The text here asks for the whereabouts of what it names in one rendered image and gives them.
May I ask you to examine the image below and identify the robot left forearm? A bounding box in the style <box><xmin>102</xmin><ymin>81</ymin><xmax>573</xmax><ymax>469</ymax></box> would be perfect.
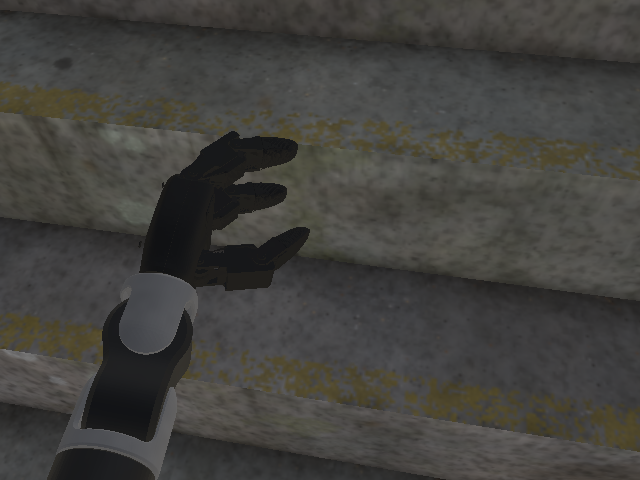
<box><xmin>47</xmin><ymin>273</ymin><xmax>198</xmax><ymax>480</ymax></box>

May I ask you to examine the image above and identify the left robot hand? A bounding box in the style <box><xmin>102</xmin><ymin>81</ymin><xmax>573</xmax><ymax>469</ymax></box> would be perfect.
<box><xmin>138</xmin><ymin>131</ymin><xmax>310</xmax><ymax>291</ymax></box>

